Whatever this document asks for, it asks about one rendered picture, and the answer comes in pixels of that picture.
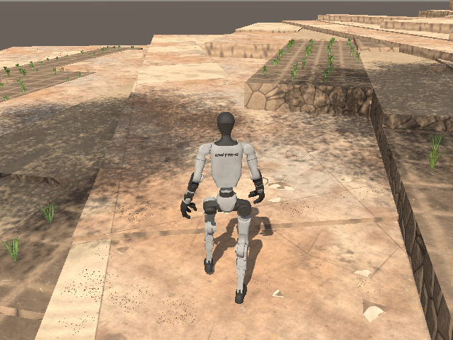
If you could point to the right robot upper arm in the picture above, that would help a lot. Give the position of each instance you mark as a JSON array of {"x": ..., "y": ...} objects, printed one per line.
[{"x": 251, "y": 159}]

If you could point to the left robot upper arm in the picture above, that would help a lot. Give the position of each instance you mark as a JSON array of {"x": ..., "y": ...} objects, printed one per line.
[{"x": 203, "y": 150}]

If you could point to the left robot forearm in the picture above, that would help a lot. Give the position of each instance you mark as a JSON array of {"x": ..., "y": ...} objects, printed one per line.
[{"x": 190, "y": 192}]

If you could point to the left robot foot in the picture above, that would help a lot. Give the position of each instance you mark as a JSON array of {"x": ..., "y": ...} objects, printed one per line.
[{"x": 208, "y": 266}]

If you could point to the robot torso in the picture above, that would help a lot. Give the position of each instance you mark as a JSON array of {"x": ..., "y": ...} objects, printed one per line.
[{"x": 226, "y": 164}]

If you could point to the robot right hand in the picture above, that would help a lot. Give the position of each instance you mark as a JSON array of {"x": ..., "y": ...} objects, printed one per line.
[{"x": 255, "y": 193}]

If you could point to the robot left hand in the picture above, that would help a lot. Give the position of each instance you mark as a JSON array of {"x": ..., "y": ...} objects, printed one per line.
[{"x": 184, "y": 208}]

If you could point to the right robot forearm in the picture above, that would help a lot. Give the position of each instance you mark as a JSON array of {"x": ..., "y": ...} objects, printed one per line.
[{"x": 259, "y": 184}]

